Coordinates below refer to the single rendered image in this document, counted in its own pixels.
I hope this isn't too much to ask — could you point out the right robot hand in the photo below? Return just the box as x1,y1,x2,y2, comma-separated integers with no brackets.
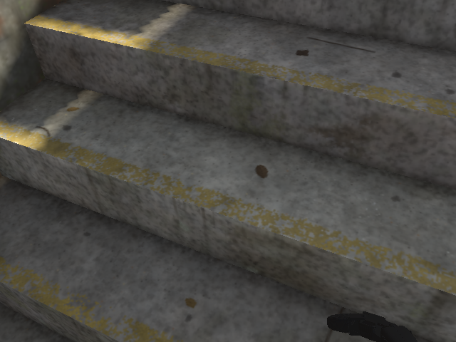
327,311,418,342

